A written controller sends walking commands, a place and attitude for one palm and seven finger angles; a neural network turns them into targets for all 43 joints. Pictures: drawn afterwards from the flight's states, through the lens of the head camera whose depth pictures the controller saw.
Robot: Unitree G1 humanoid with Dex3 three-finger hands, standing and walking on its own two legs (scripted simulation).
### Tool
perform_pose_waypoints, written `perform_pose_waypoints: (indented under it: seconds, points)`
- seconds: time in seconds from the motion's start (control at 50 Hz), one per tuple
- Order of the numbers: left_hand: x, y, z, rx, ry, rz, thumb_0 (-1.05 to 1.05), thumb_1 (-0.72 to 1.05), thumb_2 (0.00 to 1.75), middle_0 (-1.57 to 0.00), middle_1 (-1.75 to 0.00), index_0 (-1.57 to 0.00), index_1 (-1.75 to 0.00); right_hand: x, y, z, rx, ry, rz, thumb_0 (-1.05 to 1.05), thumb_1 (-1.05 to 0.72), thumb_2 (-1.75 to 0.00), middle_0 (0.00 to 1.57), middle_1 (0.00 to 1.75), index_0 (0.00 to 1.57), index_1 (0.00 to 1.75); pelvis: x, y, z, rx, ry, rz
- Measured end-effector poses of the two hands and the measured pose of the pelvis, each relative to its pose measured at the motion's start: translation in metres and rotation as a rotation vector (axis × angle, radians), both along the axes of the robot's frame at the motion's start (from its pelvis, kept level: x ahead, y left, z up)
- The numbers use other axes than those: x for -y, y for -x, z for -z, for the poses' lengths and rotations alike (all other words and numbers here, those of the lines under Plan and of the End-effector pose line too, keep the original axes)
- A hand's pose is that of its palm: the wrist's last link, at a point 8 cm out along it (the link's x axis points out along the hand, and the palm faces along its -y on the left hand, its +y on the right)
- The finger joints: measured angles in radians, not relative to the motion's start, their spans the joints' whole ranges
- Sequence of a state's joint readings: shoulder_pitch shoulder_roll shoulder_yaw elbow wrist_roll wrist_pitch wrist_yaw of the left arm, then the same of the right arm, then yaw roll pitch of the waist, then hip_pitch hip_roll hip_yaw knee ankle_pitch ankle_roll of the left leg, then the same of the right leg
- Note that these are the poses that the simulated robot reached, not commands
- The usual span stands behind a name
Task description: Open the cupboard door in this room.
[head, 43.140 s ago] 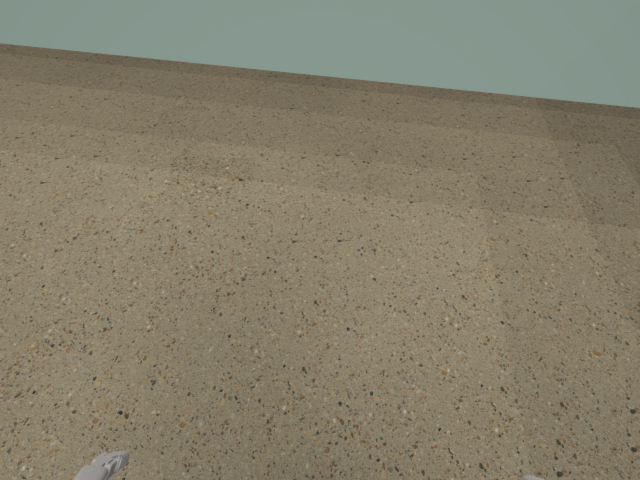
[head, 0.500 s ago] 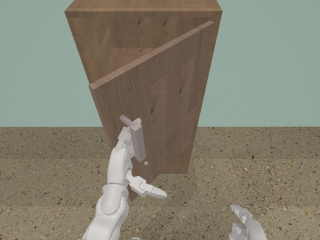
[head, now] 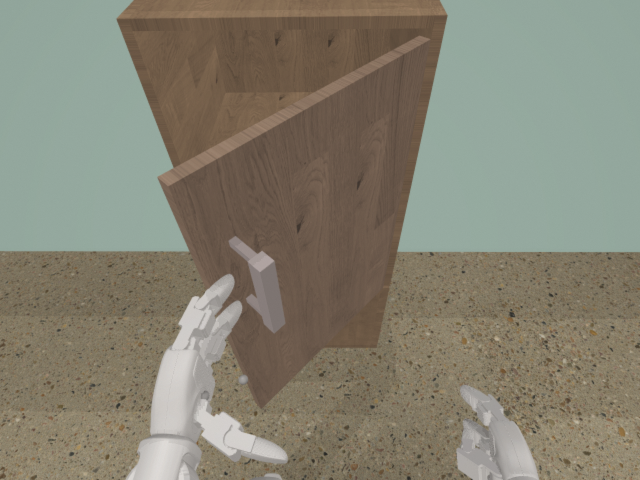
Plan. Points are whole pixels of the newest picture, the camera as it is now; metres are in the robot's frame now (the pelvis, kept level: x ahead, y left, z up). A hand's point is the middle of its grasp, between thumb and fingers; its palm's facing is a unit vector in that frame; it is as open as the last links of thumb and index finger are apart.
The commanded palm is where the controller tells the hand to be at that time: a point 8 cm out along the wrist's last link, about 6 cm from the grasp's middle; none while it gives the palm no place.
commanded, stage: slide the hand sideways off the handle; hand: left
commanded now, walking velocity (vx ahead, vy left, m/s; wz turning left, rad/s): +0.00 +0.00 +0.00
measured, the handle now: (257, 286) +0.32 +0.10 +0.09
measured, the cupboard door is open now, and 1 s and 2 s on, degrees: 47 47 47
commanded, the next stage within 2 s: draw the hand back to the body in 0.32 s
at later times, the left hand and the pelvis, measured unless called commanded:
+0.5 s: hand (201, 419) +0.18 +0.13 +0.08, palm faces +0.01 -1.00 -0.02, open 16.4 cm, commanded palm +0.15 +0.19 +0.09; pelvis -0.01 -0.01 -0.01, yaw +1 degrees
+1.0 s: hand (107, 393) +0.18 +0.20 +0.13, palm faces +0.11 -0.98 -0.18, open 15.9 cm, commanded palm +0.15 +0.25 +0.15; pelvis +0.00 +0.02 +0.01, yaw +1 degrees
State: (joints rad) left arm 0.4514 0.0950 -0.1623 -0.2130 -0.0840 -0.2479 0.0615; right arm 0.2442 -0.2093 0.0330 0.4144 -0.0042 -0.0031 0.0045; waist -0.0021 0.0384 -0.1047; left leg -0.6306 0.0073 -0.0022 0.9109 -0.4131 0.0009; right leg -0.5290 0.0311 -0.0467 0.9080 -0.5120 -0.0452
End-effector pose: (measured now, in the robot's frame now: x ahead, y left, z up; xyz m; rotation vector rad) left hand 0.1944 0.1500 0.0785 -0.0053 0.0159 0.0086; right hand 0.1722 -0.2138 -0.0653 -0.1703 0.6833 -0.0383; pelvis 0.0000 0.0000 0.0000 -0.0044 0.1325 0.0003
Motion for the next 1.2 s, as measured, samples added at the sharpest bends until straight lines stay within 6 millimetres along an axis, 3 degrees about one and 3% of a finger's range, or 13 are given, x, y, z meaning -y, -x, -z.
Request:
perform_pose_waypoints:
  seconds: [0.34, 0.46, 0.56, 0.68, 0.92, 1.04, 1.2]
  points:
    - [-0.030, 0.040, -0.001, -0.006, -0.041, -0.038, -0.01, -0.50, 0.30, -0.15, -0.30, -0.15, -0.31, 0.024, 0.001, 0.008, 0.010, 0.030, 0.023, 0.02, -0.91, -0.90, 0.20, 0.29, 0.20, 0.30, 0.014, 0.000, 0.008, -0.019, 0.000, -0.020]
    - [-0.033, 0.043, 0.000, 0.019, -0.022, -0.011, -0.01, -0.51, 0.30, -0.15, -0.30, -0.15, -0.30, 0.024, 0.004, 0.009, 0.032, 0.043, 0.030, 0.02, -0.91, -0.90, 0.20, 0.29, 0.20, 0.30, 0.011, 0.006, 0.011, -0.021, 0.009, -0.025]
    - [-0.038, 0.037, -0.010, 0.049, -0.046, 0.008, -0.01, -0.51, 0.30, -0.15, -0.30, -0.15, -0.30, 0.018, 0.008, 0.008, 0.042, 0.034, 0.044, 0.02, -0.91, -0.90, 0.20, 0.29, 0.20, 0.30, 0.007, 0.008, 0.010, -0.012, 0.011, -0.018]
    - [-0.060, 0.035, -0.027, 0.057, -0.062, -0.030, -0.01, -0.50, 0.30, -0.15, -0.30, -0.15, -0.30, 0.006, 0.010, 0.000, 0.054, 0.010, 0.056, 0.02, -0.91, -0.90, 0.20, 0.29, 0.20, 0.30, 0.001, 0.006, 0.003, 0.010, 0.016, -0.013]
    - [-0.090, 0.041, -0.047, 0.047, -0.067, -0.032, -0.01, -0.49, 0.30, -0.15, -0.30, -0.15, -0.30, -0.013, -0.004, -0.021, 0.113, 0.029, 0.021, 0.02, -0.91, -0.90, 0.20, 0.30, 0.20, 0.30, -0.014, 0.002, -0.007, 0.043, 0.029, -0.020]
    - [-0.107, 0.042, -0.068, 0.030, -0.237, -0.149, -0.01, -0.37, 0.35, -0.15, -0.30, -0.15, -0.30, -0.023, -0.010, -0.031, 0.108, 0.052, 0.013, 0.02, -0.91, -0.90, 0.20, 0.30, 0.20, 0.30, -0.019, -0.001, -0.018, 0.069, 0.029, -0.013]
    - [-0.126, 0.041, -0.081, -0.011, -0.329, -0.250, -0.01, -0.13, 0.46, -0.16, -0.30, -0.16, -0.30, -0.035, -0.012, -0.037, 0.071, 0.055, 0.007, 0.02, -0.90, -0.90, 0.20, 0.30, 0.20, 0.30, -0.028, -0.007, -0.033, 0.113, 0.022, -0.005]
